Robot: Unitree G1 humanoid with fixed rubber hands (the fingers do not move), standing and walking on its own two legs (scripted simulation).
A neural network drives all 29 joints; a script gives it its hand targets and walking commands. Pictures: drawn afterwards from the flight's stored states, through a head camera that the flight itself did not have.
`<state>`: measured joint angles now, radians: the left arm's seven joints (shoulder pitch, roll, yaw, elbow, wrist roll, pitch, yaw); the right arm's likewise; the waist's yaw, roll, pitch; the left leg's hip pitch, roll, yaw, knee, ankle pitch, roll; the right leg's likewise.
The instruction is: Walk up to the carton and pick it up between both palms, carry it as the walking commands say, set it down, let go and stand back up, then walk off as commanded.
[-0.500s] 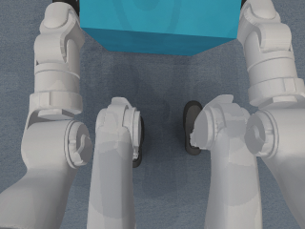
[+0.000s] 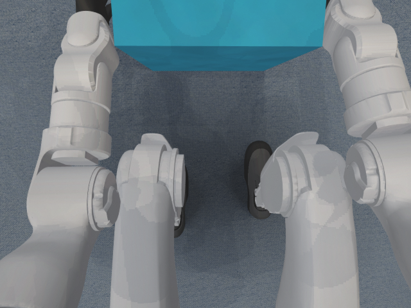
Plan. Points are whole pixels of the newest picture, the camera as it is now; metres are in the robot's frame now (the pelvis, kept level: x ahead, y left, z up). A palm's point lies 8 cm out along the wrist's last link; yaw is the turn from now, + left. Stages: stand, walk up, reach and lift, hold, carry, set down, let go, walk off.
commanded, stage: set down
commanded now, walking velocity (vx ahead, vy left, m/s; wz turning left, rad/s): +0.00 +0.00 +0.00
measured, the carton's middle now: (212, 16) +0.53 +0.01 -0.22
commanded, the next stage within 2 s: none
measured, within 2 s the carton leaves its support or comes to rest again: neither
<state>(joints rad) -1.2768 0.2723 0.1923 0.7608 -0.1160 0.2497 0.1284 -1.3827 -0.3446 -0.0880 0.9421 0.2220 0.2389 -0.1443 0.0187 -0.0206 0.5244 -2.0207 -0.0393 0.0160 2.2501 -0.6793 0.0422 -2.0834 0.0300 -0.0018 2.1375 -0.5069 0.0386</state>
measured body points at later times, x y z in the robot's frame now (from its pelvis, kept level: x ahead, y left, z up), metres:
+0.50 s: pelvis -0.01 +0.00 -0.02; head +0.35 +0.03 +0.24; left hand +0.53 +0.19 -0.19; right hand +0.56 -0.15 -0.18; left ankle +0.10 +0.10 -0.35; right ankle +0.15 -0.13 -0.35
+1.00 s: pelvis -0.02 -0.01 -0.03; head +0.34 +0.03 +0.23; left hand +0.53 +0.19 -0.19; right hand +0.56 -0.15 -0.18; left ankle +0.10 +0.10 -0.35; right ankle +0.15 -0.13 -0.35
